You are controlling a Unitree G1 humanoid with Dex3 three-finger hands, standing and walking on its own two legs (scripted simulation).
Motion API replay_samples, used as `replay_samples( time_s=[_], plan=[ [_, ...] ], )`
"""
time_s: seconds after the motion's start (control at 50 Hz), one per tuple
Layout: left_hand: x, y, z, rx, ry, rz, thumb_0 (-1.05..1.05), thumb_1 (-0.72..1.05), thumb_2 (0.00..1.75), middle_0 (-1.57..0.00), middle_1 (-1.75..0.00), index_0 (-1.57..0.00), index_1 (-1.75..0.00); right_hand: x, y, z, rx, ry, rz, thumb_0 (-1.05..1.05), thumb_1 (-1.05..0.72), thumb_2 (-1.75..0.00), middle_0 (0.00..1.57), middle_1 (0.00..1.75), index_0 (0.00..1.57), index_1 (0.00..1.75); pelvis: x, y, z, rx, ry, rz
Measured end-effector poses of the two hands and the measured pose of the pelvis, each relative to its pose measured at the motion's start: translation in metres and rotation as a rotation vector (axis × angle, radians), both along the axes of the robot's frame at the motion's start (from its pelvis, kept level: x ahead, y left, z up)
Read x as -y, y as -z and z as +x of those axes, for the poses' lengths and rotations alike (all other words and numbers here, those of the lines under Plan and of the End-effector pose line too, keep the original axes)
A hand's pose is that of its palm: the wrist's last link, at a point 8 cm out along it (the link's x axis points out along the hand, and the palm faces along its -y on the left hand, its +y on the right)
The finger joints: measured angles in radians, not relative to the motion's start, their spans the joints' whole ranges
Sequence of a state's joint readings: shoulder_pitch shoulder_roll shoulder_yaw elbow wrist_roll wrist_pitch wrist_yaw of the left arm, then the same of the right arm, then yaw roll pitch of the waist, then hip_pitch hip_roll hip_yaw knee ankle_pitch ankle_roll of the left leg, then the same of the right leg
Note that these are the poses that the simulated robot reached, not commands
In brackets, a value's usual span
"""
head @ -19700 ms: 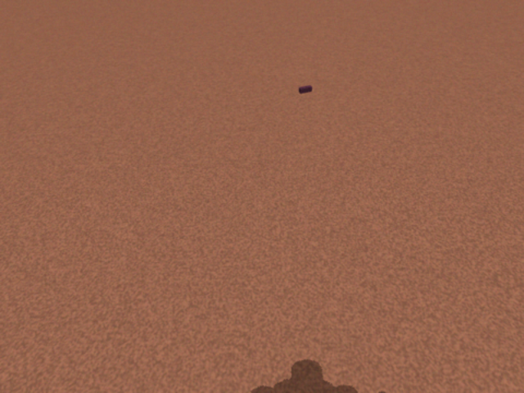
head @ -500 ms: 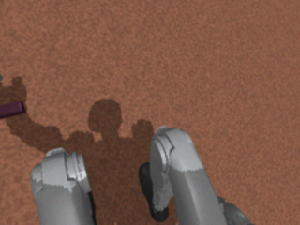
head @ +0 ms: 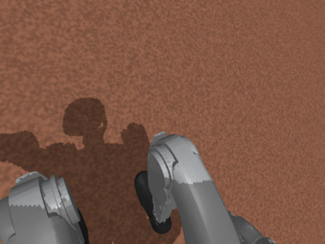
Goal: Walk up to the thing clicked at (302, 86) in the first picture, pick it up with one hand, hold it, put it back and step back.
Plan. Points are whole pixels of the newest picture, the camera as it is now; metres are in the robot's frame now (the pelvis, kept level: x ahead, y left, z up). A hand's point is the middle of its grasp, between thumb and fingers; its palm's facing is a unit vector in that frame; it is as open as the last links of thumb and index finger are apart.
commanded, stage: rest palm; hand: left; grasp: from above
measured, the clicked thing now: out of the picture +0.44 +0.36 -0.28
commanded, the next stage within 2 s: close in 0.66 s
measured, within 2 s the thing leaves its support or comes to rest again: neither
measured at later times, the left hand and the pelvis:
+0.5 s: hand out of the picture +0.42 +0.35 -0.25, palm faces -0.43 -0.17 -0.88, open 13.6 cm; pelvis +0.00 +0.00 +0.00, yaw -2 degrees
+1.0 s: hand out of the picture +0.43 +0.35 -0.25, palm faces -0.42 -0.16 -0.89, open 12.2 cm; pelvis +0.00 +0.00 +0.00, yaw -2 degrees
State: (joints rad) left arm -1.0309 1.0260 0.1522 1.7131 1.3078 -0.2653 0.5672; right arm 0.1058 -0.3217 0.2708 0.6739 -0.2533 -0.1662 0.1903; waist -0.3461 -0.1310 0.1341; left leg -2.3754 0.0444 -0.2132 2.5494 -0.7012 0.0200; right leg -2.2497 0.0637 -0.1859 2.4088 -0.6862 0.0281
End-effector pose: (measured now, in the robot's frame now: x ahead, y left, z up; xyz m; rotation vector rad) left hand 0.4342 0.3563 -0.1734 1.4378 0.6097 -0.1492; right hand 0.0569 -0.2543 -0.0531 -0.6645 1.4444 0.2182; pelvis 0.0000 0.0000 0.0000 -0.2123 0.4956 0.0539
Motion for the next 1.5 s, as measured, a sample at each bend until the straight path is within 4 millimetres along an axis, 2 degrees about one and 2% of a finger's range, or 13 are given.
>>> replay_samples(
  time_s=[0.14,0.44,0.8,1.14,1.5],
  plan=[
    [0.002,0.010,0.002,0.004,0.003,-0.020,0.00,-0.37,0.86,-0.21,-0.85,-0.21,-0.86,-0.003,-0.002,0.001,-0.023,-0.017,0.010,0.00,-0.89,-0.90,0.20,0.30,0.20,0.30,-0.001,0.000,0.003,0.003,0.006,-0.012],
    [0.001,0.016,-0.004,0.022,0.004,-0.026,0.00,-0.40,0.89,-0.19,-0.87,-0.18,-0.88,-0.004,-0.005,0.022,0.023,-0.088,0.017,0.00,-0.90,-0.90,0.20,0.30,0.20,0.30,-0.003,0.001,0.001,0.025,0.015,-0.027],
    [0.006,0.025,-0.009,0.008,0.013,-0.024,0.00,-0.35,0.85,-0.21,-0.89,-0.22,-0.88,-0.010,-0.007,0.017,0.000,-0.112,0.034,0.00,-0.90,-0.91,0.20,0.30,0.20,0.30,-0.003,0.000,0.000,0.035,0.019,-0.037],
    [0.004,0.020,0.001,0.027,-0.009,-0.006,0.00,-0.08,0.63,-0.39,-0.76,-0.42,-0.73,-0.007,-0.010,0.016,0.015,-0.117,0.038,0.00,-0.89,-0.90,0.20,0.30,0.20,0.30,-0.004,0.000,-0.002,0.042,0.025,-0.039],
    [0.003,0.020,-0.011,0.011,0.028,-0.034,0.00,0.17,0.44,-0.57,-0.60,-0.61,-0.56,-0.008,-0.011,0.020,0.019,-0.125,0.029,0.00,-0.89,-0.90,0.20,0.30,0.20,0.30,-0.004,-0.001,-0.003,0.048,0.022,-0.039]
  ],
)
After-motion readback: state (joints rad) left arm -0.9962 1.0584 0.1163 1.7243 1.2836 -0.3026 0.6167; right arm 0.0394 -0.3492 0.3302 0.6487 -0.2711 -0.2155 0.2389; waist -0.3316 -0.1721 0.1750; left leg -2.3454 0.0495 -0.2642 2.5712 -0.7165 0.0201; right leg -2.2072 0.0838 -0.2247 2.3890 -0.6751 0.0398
